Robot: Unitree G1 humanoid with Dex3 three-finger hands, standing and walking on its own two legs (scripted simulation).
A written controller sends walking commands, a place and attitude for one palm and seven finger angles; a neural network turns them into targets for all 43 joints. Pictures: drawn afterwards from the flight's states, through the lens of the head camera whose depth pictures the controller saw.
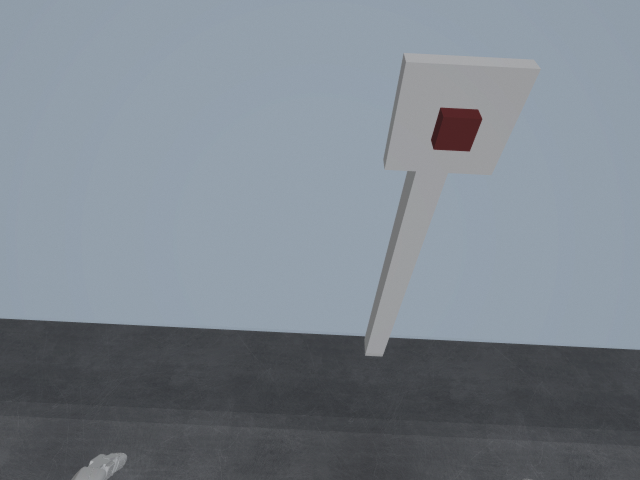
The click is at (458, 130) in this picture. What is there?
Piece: button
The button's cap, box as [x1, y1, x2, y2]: [431, 108, 481, 150]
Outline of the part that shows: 440,108 431,138 433,148 469,150 481,120 478,110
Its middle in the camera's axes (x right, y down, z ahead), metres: +0.21 -0.17 +0.60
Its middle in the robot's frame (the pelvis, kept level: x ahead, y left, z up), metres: +0.60 -0.17 +0.14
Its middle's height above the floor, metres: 0.91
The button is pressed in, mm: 0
